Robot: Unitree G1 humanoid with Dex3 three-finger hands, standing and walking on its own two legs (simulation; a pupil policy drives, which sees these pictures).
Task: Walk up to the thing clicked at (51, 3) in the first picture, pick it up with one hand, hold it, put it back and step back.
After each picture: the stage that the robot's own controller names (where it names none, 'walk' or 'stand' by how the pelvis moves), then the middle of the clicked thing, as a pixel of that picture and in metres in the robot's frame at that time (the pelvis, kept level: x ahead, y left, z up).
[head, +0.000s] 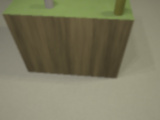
stand; out of the picture +1.09 +0.28 -0.04
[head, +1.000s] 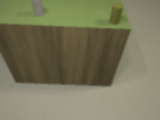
walk; (37, 6) +0.96 +0.30 -0.03
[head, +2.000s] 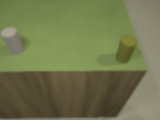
stand; (13, 41) +0.57 +0.34 -0.03
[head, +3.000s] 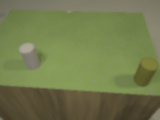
stand; (30, 56) +0.51 +0.29 -0.03
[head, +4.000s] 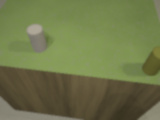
stand; (37, 39) +0.57 +0.22 -0.02
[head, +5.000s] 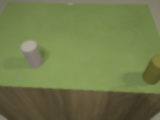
stand; (32, 54) +0.49 +0.25 -0.03
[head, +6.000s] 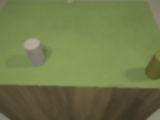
stand; (35, 52) +0.50 +0.23 -0.03
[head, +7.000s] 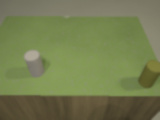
stand; (34, 64) +0.49 +0.25 -0.04
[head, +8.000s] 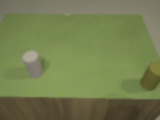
stand; (33, 65) +0.47 +0.24 -0.04
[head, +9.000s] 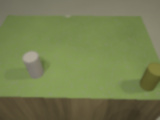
stand; (33, 65) +0.48 +0.25 -0.04
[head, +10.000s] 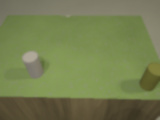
rise first; (33, 65) +0.48 +0.25 -0.04
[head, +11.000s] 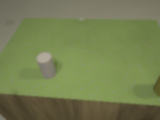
rise first; (46, 66) +0.48 +0.22 -0.04
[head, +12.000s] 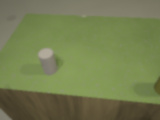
go down; (48, 62) +0.49 +0.22 -0.04
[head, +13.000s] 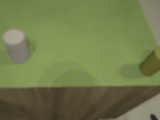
go down; (17, 47) +0.47 +0.21 +0.00
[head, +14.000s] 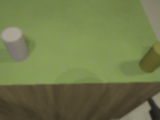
approach; (16, 45) +0.49 +0.21 +0.02
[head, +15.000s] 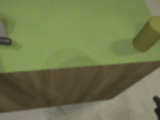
close in; out of the picture +0.51 +0.23 +0.06
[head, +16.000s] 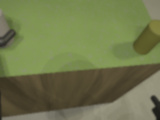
lift; out of the picture +0.51 +0.22 +0.06
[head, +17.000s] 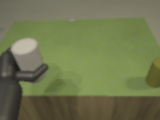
lift; (30, 61) +0.32 +0.17 +0.18
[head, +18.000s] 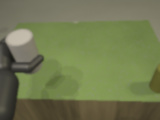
hold; (26, 53) +0.34 +0.18 +0.20
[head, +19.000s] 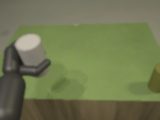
hold; (34, 56) +0.34 +0.16 +0.19
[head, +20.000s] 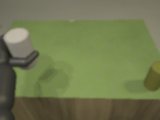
crouch; (22, 50) +0.38 +0.20 +0.18
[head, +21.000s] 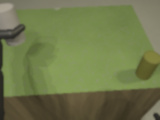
lower; (9, 25) +0.49 +0.22 +0.17
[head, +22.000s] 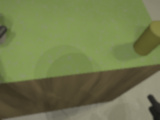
lower; out of the picture +0.52 +0.23 +0.05
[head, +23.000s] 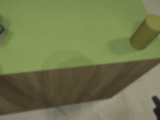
lower; out of the picture +0.52 +0.23 +0.06
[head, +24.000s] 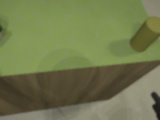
lower; out of the picture +0.52 +0.24 +0.06
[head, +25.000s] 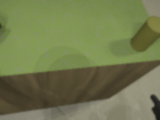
lower; out of the picture +0.52 +0.24 +0.06
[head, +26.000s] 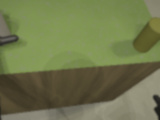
open; out of the picture +0.51 +0.22 +0.06
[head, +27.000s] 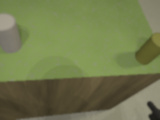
sink last; (7, 34) +0.49 +0.21 +0.04
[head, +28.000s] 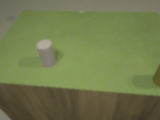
sink last; (47, 53) +0.51 +0.22 +0.01
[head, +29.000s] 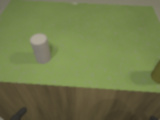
stand; (41, 49) +0.50 +0.21 +0.02
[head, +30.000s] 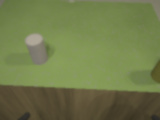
stand; (37, 49) +0.49 +0.22 +0.02
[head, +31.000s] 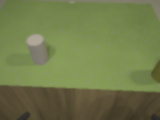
stand; (38, 50) +0.49 +0.21 +0.03
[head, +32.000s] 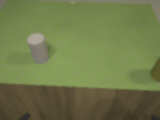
stand; (38, 49) +0.50 +0.21 +0.03
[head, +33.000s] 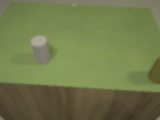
stand; (41, 50) +0.51 +0.21 +0.00
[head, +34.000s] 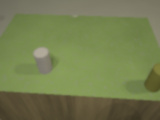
walk; (43, 61) +0.50 +0.22 -0.04
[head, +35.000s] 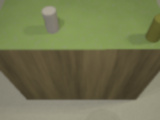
walk; (51, 20) +0.67 +0.20 -0.03
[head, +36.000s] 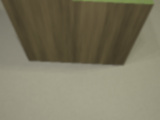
walk; out of the picture +1.04 +0.17 -0.01
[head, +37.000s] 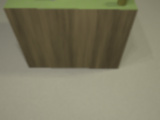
stand; out of the picture +1.12 +0.25 -0.03
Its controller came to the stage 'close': yes
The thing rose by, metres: 0.23
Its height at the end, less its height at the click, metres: +0.00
